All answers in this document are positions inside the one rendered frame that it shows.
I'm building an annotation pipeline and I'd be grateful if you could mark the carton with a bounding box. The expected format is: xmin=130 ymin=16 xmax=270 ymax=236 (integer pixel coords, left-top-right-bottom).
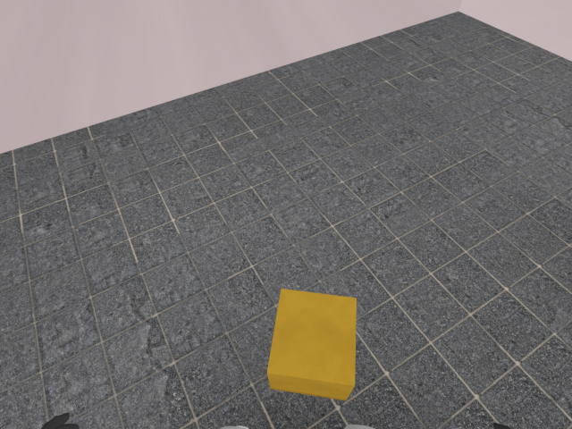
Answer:
xmin=267 ymin=289 xmax=357 ymax=400

